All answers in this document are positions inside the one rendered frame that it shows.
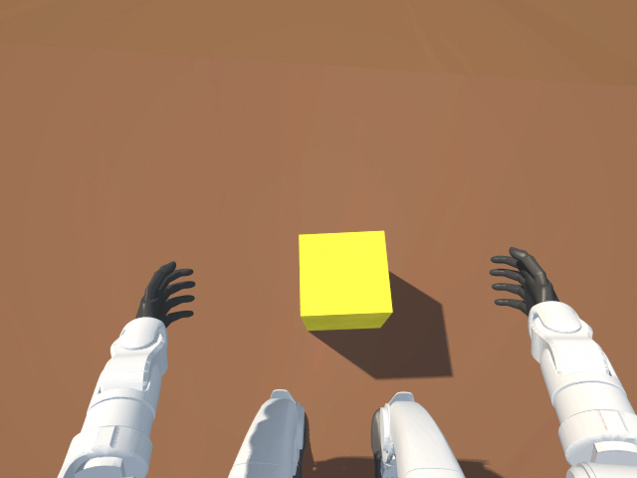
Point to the left robot forearm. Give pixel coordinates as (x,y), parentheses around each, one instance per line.
(114,441)

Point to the right robot shin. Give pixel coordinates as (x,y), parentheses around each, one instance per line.
(388,463)

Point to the robot left hand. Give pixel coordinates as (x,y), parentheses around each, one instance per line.
(155,302)

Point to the carton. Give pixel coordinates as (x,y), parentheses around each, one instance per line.
(344,281)

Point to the right robot forearm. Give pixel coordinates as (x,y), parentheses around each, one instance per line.
(597,421)

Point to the robot right thigh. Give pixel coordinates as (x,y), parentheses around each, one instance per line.
(422,451)

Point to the robot right hand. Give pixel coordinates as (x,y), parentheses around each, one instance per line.
(535,289)

